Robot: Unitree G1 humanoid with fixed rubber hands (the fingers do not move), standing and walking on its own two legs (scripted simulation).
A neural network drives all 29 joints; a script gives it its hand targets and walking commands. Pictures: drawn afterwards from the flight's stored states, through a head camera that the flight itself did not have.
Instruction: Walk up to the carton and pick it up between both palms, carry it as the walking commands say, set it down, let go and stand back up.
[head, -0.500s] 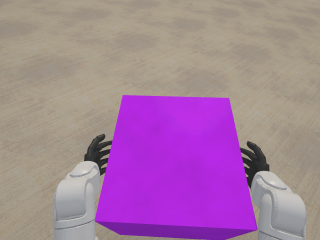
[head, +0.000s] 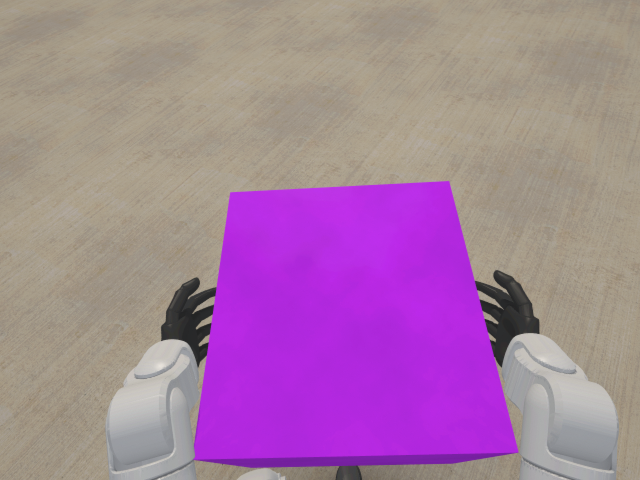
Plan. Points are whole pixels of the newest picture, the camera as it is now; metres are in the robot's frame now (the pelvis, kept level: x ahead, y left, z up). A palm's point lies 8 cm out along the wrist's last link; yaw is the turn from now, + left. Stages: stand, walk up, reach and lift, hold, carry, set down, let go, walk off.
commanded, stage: carry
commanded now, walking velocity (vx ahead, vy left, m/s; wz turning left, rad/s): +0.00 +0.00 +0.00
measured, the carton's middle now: (344, 332) +0.30 -0.01 -0.01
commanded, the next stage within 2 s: none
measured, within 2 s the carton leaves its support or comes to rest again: neither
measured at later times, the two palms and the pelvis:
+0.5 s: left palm (267, 399) +0.20 +0.07 +0.07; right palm out of the picture +0.18 -0.29 +0.07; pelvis -0.07 -0.09 +0.00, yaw -1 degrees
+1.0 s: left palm (202, 459) +0.15 +0.13 +0.07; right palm (603, 434) +0.16 -0.24 +0.08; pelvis -0.10 -0.06 -0.01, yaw +1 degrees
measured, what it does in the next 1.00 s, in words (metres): walks backwards: left foot, then right foot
